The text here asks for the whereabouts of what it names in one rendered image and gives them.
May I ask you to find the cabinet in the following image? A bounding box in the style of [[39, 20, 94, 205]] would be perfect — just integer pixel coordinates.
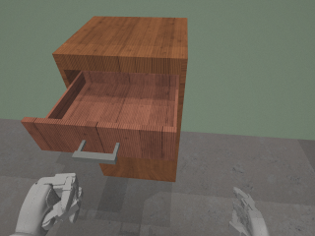
[[52, 16, 188, 183]]

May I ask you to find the robot left hand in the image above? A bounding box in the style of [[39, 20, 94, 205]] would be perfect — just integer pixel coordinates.
[[15, 173, 84, 236]]

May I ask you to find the handle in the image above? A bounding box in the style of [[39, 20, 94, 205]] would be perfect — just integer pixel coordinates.
[[72, 140, 120, 165]]

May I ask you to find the robot right hand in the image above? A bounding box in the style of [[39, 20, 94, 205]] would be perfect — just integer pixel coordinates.
[[229, 187, 270, 236]]

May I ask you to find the drawer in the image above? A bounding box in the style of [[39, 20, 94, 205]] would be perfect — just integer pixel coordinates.
[[21, 70, 179, 161]]

